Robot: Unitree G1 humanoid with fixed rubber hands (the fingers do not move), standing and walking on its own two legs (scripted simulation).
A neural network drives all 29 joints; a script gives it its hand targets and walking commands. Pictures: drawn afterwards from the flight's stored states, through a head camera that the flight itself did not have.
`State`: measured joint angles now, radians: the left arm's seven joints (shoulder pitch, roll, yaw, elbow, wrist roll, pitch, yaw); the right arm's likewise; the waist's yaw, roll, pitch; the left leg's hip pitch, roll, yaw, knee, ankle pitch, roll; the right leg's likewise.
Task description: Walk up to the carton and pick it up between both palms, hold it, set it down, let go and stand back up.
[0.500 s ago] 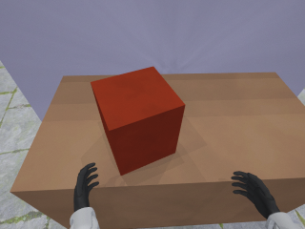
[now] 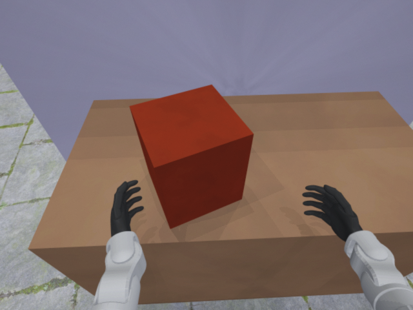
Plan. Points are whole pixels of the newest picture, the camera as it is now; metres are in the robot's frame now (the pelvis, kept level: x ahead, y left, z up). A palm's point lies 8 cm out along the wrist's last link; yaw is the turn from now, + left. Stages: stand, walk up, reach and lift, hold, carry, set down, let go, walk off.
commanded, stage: reach and lift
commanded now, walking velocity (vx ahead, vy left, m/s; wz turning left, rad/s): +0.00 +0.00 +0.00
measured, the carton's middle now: (190, 157) +0.46 +0.11 +0.00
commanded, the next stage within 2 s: none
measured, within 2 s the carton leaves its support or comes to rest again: neither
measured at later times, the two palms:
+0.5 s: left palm (109, 202) +0.27 +0.23 +0.07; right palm (322, 181) +0.38 -0.18 +0.06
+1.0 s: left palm (95, 169) +0.31 +0.25 +0.12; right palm (306, 136) +0.45 -0.14 +0.12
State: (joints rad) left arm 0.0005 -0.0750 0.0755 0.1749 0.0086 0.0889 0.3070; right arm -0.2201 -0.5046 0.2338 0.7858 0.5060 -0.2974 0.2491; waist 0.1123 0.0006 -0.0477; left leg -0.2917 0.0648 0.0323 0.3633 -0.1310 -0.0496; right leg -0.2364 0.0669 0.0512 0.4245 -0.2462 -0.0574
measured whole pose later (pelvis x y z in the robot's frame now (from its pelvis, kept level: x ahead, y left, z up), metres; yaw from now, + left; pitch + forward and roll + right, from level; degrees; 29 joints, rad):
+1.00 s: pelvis +0.00 +0.00 +0.00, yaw +2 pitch +6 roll -1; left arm -0.45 -0.01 0.23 0.06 -0.03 0.65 0.26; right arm -0.76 -0.52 0.21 0.80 0.50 0.19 0.12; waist 0.19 0.03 -0.05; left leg -0.34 0.07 -0.02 0.34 -0.10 -0.06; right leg -0.24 0.08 0.02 0.33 -0.19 -0.06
